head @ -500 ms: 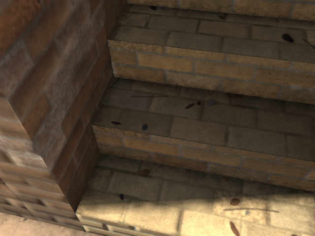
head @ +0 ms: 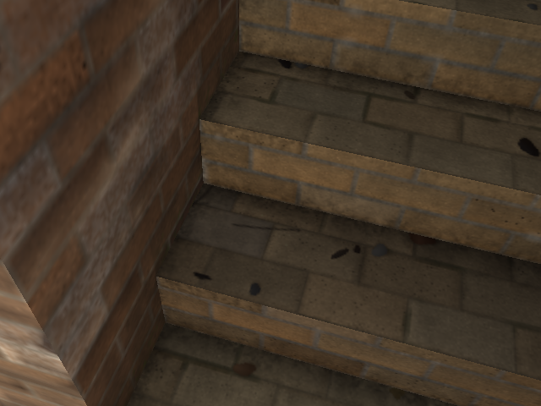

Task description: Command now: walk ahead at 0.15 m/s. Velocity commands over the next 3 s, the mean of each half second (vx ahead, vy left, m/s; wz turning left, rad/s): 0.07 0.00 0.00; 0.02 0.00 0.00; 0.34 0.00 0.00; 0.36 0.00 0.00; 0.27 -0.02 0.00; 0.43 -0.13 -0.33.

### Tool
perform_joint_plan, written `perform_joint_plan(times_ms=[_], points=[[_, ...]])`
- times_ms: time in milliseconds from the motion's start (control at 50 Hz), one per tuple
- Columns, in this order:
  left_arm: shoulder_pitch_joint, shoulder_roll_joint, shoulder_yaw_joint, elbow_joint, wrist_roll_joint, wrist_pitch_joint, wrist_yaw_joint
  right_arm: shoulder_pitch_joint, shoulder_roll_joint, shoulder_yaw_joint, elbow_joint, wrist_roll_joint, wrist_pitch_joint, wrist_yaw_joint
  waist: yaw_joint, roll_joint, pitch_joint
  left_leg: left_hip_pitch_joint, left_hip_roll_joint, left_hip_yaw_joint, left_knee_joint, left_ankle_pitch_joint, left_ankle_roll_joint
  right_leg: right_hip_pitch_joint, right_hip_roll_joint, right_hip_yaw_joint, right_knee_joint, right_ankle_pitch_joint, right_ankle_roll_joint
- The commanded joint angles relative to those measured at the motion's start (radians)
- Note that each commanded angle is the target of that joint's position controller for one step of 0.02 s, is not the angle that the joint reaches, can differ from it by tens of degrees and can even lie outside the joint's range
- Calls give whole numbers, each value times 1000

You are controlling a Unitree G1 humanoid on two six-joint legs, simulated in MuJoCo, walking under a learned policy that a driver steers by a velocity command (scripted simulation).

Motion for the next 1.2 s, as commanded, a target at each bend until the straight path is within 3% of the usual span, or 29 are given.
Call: perform_joint_plan(times_ms=[20,40,60,100,120,180,280,300,320,360,440,660,940,960,980,1000,1020,1060,1120,1160,1200], points=[[111,53,6,26,0,31,9,-7,-128,-24,-37,14,9,-7,41,175,-67,55,186,-159,-101,277,92,105,-2,-15,-189,144,25],[153,46,3,51,1,36,16,29,-114,-28,-23,20,12,-7,45,167,-75,11,176,-155,-113,162,72,181,-12,-14,-251,267,23],[137,41,-4,50,8,42,21,48,-110,-34,-13,29,17,-4,46,174,-37,-38,156,-155,-126,-13,35,197,-36,-4,-283,319,23],[85,85,-3,32,20,40,24,46,-71,-31,-20,25,25,12,20,119,35,-91,128,-161,-172,-233,-14,147,-107,70,-317,306,18],[65,101,3,39,16,36,20,69,-61,-33,-10,24,32,15,0,37,80,-37,99,-122,-162,-201,-25,56,-110,88,-330,268,8],[71,76,1,57,-5,-1,19,120,-86,-44,15,11,29,2,-10,9,55,83,107,-108,-87,24,-28,45,-114,98,-362,324,-13],[95,72,4,70,-4,-11,21,135,-90,-49,30,17,32,3,-12,23,10,121,111,-98,-64,113,-20,88,-117,90,-353,401,-21],[59,145,25,62,-19,11,-5,77,-182,-68,18,1,52,13,-9,7,86,58,51,-78,-33,81,-31,20,-48,43,-323,391,-14],[82,126,22,62,-13,19,-13,87,-162,-65,20,-3,61,11,-4,9,40,75,53,-73,-29,85,-29,24,-49,39,-324,397,-15],[105,92,15,64,-11,25,-18,110,-125,-55,30,5,70,8,-7,17,0,90,55,-71,-17,100,-30,33,-47,36,-319,422,-17],[102,99,11,54,-6,24,-16,108,-131,-49,38,3,75,3,-11,28,-31,87,60,-73,5,107,-32,35,-47,35,-303,440,-21],[109,110,3,31,-5,25,-15,96,-156,-42,65,3,77,5,-15,49,19,43,68,-88,-8,15,-45,0,-43,42,-324,339,-32],[125,113,2,12,-3,12,-27,105,-153,-33,90,2,74,-3,-27,44,14,33,67,-101,-20,-29,-38,-7,-40,43,-338,303,-34],[135,99,-2,17,0,13,-26,116,-139,-29,99,0,75,-4,-26,45,-2,39,64,-98,-32,-75,-38,-1,-37,40,-352,249,-35],[137,38,-25,17,14,4,-2,138,-41,4,95,18,63,-1,-22,79,-42,50,110,-120,-102,-144,-34,53,-95,93,-406,182,-52],[129,57,-24,18,16,1,8,124,-59,2,92,17,58,1,-24,71,12,31,98,-118,-112,-178,-35,45,-90,99,-419,150,-56],[123,81,-20,15,15,-1,13,121,-92,-5,86,12,53,2,-24,57,27,29,91,-114,-112,-184,-30,43,-89,101,-422,132,-61],[121,102,-17,6,12,-9,12,127,-115,-12,77,7,47,7,-25,38,46,33,86,-110,-108,-181,-17,30,-85,101,-425,115,-70],[118,94,-10,-8,1,-16,10,148,-115,-21,73,5,37,10,-18,35,69,0,85,-105,-87,-231,-4,33,-63,81,-386,99,-81],[133,92,-6,-13,-8,-16,14,138,-126,-29,48,1,27,13,-19,65,64,-28,82,-111,-85,-317,10,41,-40,57,-325,57,-92],[147,68,-9,-27,-1,-18,15,129,-130,-39,33,8,24,15,-5,105,82,-58,89,-138,-95,-405,35,26,-19,32,-267,30,-103]])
